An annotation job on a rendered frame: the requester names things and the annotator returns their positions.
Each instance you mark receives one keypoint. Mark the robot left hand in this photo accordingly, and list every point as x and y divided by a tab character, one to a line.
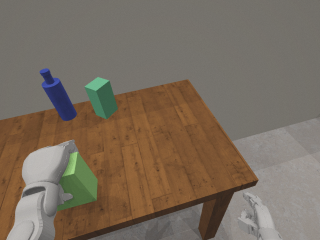
48	164

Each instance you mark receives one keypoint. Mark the table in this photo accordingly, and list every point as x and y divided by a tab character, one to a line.
161	151

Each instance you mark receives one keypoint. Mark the left robot forearm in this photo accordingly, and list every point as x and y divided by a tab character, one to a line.
35	212

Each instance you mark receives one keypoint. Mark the robot right hand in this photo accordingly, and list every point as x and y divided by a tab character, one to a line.
250	222

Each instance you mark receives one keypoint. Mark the sponge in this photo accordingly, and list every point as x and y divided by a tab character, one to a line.
79	181

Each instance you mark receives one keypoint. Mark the right robot forearm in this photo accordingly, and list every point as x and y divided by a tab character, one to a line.
267	233

